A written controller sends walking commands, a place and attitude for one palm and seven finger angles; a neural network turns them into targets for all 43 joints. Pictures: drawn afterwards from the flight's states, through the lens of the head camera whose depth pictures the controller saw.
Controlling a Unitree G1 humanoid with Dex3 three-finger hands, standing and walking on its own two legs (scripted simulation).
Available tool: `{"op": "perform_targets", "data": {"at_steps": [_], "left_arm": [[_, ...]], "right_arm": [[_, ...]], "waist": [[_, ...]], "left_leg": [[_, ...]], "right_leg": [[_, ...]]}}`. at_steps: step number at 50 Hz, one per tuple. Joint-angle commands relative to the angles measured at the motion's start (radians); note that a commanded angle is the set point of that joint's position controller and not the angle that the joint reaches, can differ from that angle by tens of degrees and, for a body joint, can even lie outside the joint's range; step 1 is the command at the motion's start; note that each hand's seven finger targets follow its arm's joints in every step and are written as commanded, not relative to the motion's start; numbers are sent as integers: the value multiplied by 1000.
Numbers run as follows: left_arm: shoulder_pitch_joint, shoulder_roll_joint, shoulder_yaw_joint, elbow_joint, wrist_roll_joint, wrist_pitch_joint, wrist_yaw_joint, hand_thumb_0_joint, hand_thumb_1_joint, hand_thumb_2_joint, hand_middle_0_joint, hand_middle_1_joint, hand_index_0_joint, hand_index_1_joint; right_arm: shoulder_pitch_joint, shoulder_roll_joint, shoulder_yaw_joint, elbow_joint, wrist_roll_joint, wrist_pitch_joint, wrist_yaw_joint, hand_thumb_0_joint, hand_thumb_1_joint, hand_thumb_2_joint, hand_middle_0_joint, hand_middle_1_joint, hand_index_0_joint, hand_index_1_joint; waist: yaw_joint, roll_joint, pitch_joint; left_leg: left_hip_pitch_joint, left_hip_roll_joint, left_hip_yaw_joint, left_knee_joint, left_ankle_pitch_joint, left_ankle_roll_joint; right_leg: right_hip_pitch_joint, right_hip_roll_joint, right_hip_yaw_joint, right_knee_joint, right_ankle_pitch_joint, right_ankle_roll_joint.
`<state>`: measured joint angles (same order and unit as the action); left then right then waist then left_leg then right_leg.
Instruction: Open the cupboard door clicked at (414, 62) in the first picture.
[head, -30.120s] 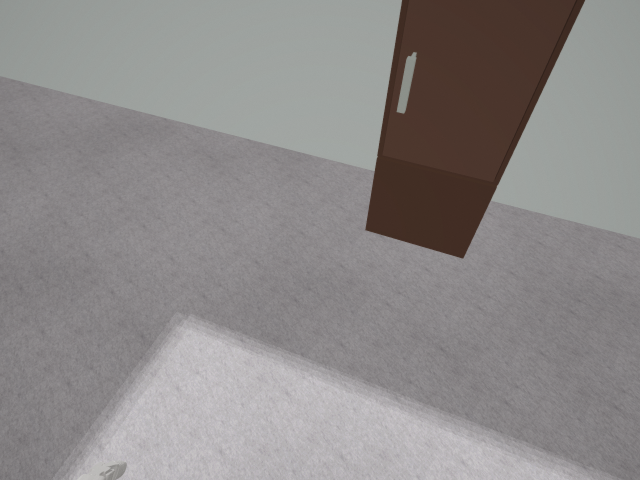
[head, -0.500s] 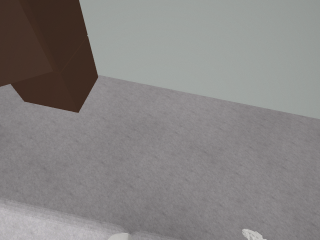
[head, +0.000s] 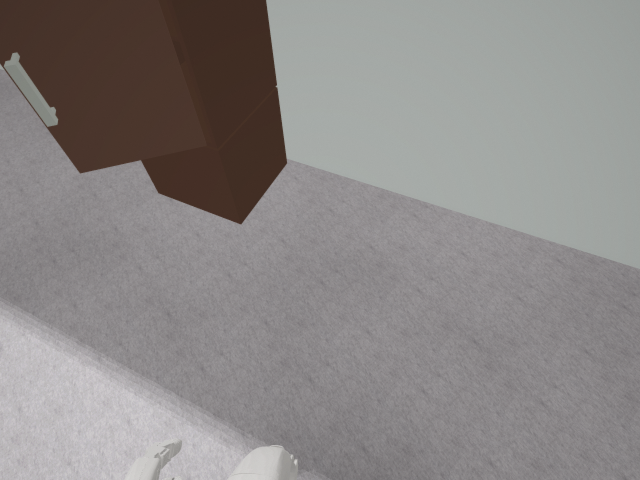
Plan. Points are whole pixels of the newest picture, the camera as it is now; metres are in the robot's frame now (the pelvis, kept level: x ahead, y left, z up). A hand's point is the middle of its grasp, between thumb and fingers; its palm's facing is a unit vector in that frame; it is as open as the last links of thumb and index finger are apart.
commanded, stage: turn to face it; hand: left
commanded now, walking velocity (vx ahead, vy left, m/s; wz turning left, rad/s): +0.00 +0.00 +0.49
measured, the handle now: (34, 90) +0.93 +0.72 -0.05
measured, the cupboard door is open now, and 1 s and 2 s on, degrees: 43 43 43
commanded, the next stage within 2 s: take the last steps up to it in 0.40 s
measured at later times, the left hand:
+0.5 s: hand out of the picture +0.03 +0.25 -0.17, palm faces +0.26 -0.94 -0.24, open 7.4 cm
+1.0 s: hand out of the picture -0.04 +0.20 -0.17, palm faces +0.47 -0.87 -0.17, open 7.4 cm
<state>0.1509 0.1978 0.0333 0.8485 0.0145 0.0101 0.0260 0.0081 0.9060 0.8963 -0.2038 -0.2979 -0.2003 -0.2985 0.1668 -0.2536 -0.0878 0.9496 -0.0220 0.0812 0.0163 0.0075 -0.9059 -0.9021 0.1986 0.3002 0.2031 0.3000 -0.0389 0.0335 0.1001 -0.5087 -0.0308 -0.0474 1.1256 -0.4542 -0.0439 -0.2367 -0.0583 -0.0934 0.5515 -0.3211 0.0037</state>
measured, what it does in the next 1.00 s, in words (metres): walks ahead, turning left: left foot, then right foot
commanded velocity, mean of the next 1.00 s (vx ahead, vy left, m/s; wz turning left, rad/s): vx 0.16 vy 0.08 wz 0.24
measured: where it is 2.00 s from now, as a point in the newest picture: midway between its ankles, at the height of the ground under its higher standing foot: (245, 403)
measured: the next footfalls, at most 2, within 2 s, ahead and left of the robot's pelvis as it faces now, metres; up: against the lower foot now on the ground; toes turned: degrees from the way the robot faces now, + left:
left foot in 0.24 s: +0.04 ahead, +0.13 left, +0.00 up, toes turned +12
right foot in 0.64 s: +0.08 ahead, -0.11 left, +0.00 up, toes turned +11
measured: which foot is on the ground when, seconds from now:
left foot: up 0.00-0.22, down 0.24-0.64, up 0.66-1.00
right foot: down 0.00-0.24, up 0.26-0.62, down 0.64-1.00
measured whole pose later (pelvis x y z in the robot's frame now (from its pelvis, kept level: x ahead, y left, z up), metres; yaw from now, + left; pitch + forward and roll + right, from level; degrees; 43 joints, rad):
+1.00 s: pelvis +0.09 +0.07 +0.00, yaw +23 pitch +1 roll +1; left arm 0.41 0.16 0.05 1.09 0.03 -0.05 0.01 0.01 0.90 0.90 -0.21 -0.30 -0.20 -0.30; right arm 0.16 -0.22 -0.05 1.01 -0.02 0.03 0.05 0.01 -0.91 -0.90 0.19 0.30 0.20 0.30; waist 0.04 -0.04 0.07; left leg -0.46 0.05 0.08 0.69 -0.28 -0.02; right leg -0.01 -0.17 -0.19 0.39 -0.37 0.11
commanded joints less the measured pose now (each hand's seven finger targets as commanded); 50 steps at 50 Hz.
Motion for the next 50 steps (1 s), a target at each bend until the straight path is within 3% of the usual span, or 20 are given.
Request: {"op": "perform_targets", "data": {"at_steps": [1,6,10,11,12,13,15,18,24,29,30,31,32,33,34,36,38,46,48,50], "left_arm": [[28,172,48,-57,7,-24,10,0,900,900,-200,-300,-200,-300],[131,224,69,-3,16,-23,7,0,900,900,-200,-300,-200,-300],[113,223,73,14,1,-17,-2,0,900,900,-200,-300,-200,-300],[117,174,68,-6,-7,-12,-6,0,900,900,-200,-300,-200,-300],[78,106,39,-44,-9,-4,-8,0,900,900,-200,-300,-200,-300],[26,131,40,-40,2,13,2,0,900,900,-200,-300,-200,-300],[3,119,44,-3,-2,18,-3,0,900,900,-200,-300,-200,-300],[67,109,44,45,0,24,-14,0,900,900,-200,-300,-200,-300],[42,95,32,40,-2,20,-14,0,900,900,-200,-300,-200,-300],[132,93,41,68,3,-2,-26,0,900,900,-200,-300,-200,-300],[182,111,51,81,7,-14,-26,0,900,900,-200,-300,-200,-300],[240,183,68,93,21,-27,-19,0,900,900,-200,-300,-200,-300],[280,260,80,86,20,-27,-14,0,900,900,-200,-300,-200,-300],[265,249,75,76,10,-32,-12,0,900,900,-200,-300,-200,-300],[213,218,75,75,12,-40,-4,0,900,900,-200,-300,-200,-300],[143,138,50,71,7,-60,-9,0,900,900,-200,-300,-200,-300],[163,124,49,86,7,-74,-10,0,900,900,-200,-300,-200,-300],[293,153,55,194,18,-82,-8,0,900,900,-200,-300,-200,-300],[265,169,60,196,19,-75,-9,0,900,900,-200,-300,-200,-300],[225,162,62,194,14,-67,-13,0,900,900,-200,-300,-200,-300]], "right_arm": [[-47,-53,-10,-89,7,-21,15,0,-900,-900,200,300,200,300],[-114,-22,13,-102,14,-39,13,0,-900,-900,200,300,200,300],[3,-67,7,-69,9,-59,5,0,-900,-900,200,300,200,300],[60,-161,-13,-58,-1,-70,0,0,-900,-900,200,300,200,300],[125,-247,-32,-51,-3,-65,-9,0,-900,-900,200,300,200,300],[146,-231,-25,-32,-3,-61,-22,0,-900,-900,200,300,200,300],[62,-181,-11,-53,-6,-66,-44,0,-900,-900,200,300,200,300],[11,-138,12,-58,-2,-79,-49,0,-900,-900,200,300,200,300],[34,-139,9,-37,-3,-74,-43,0,-900,-900,200,300,200,300],[-8,-130,3,-34,0,-63,-32,0,-900,-900,200,300,200,300],[-17,-108,4,-38,4,-65,-28,0,-900,-900,200,300,200,300],[-10,-46,11,-51,15,-69,-20,0,-900,-900,200,300,200,300],[-68,-30,16,-98,8,-71,-11,0,-900,-900,200,300,200,300],[-107,-76,7,-109,-4,-68,-2,0,-900,-900,200,300,200,300],[-101,-67,-2,-99,-4,-62,1,0,-900,-900,200,300,200,300],[-64,-60,-3,-54,-8,-59,16,0,-900,-900,200,300,200,300],[-29,-28,4,-28,-2,-55,24,0,-900,-900,200,300,200,300],[-139,28,33,-56,7,-80,41,0,-900,-900,200,300,200,300],[-96,16,34,-46,9,-92,39,0,-900,-900,200,300,200,300],[107,-39,21,13,0,-107,22,0,-900,-900,200,300,200,300]], "waist": [[32,-216,-94],[86,-227,-126],[15,-171,-176],[-15,69,-237],[-44,296,-238],[-55,190,-242],[-20,164,-155],[32,121,-148],[21,108,-146],[70,122,-113],[100,55,-107],[128,-174,-104],[167,-368,-48],[148,-230,-14],[113,-289,2],[62,-219,49],[55,-208,18],[105,-215,-7],[81,-240,-19],[-21,-143,-99]], "left_leg": [[-43,54,55,-3,34,-26],[49,34,128,-334,-27,-12],[345,27,139,-689,261,25],[530,225,-94,-727,553,103],[570,448,-346,-739,965,258],[515,441,-297,-731,873,289],[404,369,-246,-747,777,268],[408,288,-129,-759,810,221],[397,276,-121,-755,763,219],[188,198,-158,-748,192,178],[95,142,-131,-669,55,141],[-102,30,-18,-445,-90,82],[-222,-30,41,-178,-194,44],[-220,27,-28,-35,-97,46],[-236,54,-41,40,-29,42],[-191,95,-26,53,149,19],[-155,96,20,11,208,1],[-56,75,142,-407,180,13],[67,55,163,-490,161,34],[410,10,204,-643,213,52]], "right_leg": [[114,-256,76,-206,465,-104],[221,-295,54,-120,655,-122],[92,-255,-26,71,580,-28],[-104,-164,-88,252,270,37],[-288,-62,-46,430,-355,78],[-277,-63,54,514,-359,59],[-299,-65,99,563,-243,63],[-275,-43,89,547,-121,67],[-176,-7,53,323,-127,67],[89,46,-1,19,-32,46],[207,18,20,-116,-7,35],[343,-184,253,-261,-189,-22],[283,-428,566,-405,-288,-132],[170,-448,582,-440,-371,-178],[137,-417,580,-448,-388,-161],[77,-317,303,-415,-139,-99],[98,-280,166,-393,39,-81],[225,-302,28,-293,369,-84],[183,-307,12,-250,370,-75],[44,-244,-68,-13,403,-36]]}}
